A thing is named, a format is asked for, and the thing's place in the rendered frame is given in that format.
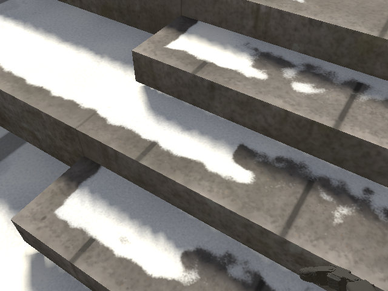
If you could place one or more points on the robot right hand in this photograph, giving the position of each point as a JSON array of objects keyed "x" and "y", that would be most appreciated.
[{"x": 335, "y": 277}]

